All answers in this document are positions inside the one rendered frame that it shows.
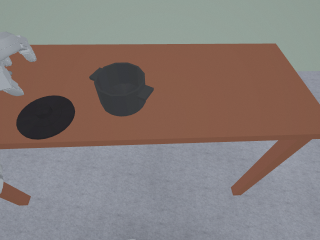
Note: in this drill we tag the pot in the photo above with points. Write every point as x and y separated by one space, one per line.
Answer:
121 88

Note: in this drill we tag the knob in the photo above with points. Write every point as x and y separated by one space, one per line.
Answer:
43 110

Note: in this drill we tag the table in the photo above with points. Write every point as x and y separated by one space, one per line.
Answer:
202 93

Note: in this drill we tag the lid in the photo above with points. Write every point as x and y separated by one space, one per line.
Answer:
32 127

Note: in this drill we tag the left robot hand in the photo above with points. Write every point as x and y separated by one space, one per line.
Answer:
11 44

